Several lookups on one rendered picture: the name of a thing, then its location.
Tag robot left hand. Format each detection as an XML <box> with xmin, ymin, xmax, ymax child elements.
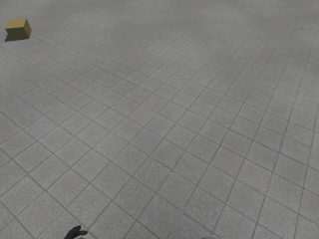
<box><xmin>64</xmin><ymin>225</ymin><xmax>88</xmax><ymax>239</ymax></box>

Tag carton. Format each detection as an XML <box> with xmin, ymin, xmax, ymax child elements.
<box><xmin>5</xmin><ymin>18</ymin><xmax>32</xmax><ymax>41</ymax></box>

